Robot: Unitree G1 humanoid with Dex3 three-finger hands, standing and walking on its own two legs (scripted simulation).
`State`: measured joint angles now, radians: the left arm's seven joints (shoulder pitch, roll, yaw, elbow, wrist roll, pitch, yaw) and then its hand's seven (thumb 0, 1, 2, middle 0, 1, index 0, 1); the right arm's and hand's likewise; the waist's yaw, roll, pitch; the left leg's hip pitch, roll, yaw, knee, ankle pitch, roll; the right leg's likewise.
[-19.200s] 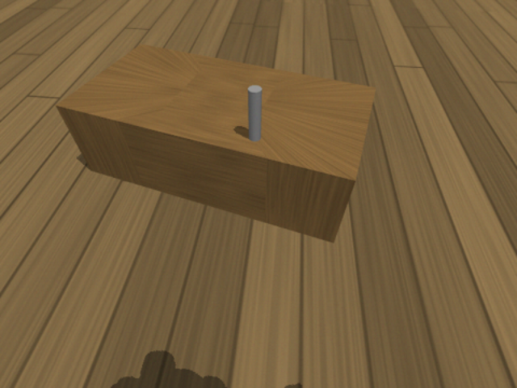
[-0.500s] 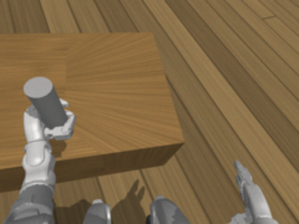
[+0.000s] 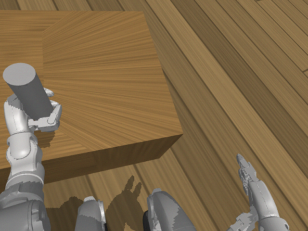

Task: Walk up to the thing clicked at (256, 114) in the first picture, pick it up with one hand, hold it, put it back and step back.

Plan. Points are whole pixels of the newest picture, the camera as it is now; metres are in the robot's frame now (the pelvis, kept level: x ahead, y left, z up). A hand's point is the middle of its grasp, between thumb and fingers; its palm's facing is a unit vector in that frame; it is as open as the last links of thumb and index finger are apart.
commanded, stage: crouch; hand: left
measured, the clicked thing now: (38, 104) +0.45 +0.20 +0.00
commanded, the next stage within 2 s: lower in 0.16 s
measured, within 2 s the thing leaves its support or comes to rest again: rests again in 1.34 s
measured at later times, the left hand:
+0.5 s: hand (50, 112) +0.47 +0.19 -0.07, palm faces +0.19 -0.98 -0.01, open 6.9 cm
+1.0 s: hand (53, 116) +0.47 +0.19 -0.11, palm faces +0.18 -0.98 -0.03, open 6.9 cm
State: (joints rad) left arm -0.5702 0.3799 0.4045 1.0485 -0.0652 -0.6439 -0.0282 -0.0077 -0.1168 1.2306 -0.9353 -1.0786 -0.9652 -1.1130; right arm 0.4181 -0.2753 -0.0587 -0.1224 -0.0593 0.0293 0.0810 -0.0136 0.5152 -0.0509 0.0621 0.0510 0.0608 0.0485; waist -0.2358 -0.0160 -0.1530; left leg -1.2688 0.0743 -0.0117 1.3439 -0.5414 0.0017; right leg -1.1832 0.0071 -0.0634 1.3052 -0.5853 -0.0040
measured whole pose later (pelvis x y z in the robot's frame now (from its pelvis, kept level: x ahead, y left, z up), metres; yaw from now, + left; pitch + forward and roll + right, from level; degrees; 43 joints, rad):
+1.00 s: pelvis -0.02 +0.01 -0.05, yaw -2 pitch +32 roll -6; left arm -0.67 0.51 0.49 1.17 0.00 -0.68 0.01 -0.01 -0.11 1.23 -0.93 -1.08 -0.96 -1.12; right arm 0.42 -0.31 -0.09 -0.27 -0.07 -0.01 0.11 -0.01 0.50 -0.06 0.06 0.05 0.06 0.05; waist -0.34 -0.02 -0.17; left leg -1.54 0.08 -0.04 1.55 -0.58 0.01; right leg -1.43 0.02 -0.08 1.49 -0.62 0.00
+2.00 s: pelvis -0.03 +0.00 -0.08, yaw -2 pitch +33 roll -6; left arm -0.67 0.54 0.51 1.16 0.01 -0.70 0.01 -0.01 -0.26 0.66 -0.90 -0.86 -0.94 -0.86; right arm 0.46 -0.33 -0.12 -0.40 -0.06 -0.03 0.12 -0.01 0.50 -0.04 0.07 0.05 0.07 0.05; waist -0.37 -0.03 -0.17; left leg -1.64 0.08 -0.05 1.64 -0.59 0.01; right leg -1.53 0.02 -0.09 1.59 -0.63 0.00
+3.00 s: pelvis -0.01 +0.01 +0.03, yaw -1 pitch +21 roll -4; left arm -0.64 0.63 0.51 1.11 0.06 -0.20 0.00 -0.02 -0.55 0.06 -0.08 -0.06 -0.09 -0.05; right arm 0.50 -0.29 -0.01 -0.16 0.02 0.09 0.02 -0.01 0.45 -0.09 0.08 0.07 0.08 0.07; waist -0.19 -0.01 -0.15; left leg -1.09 0.07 0.00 1.21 -0.48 0.02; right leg -1.01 0.02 -0.04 1.14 -0.50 0.02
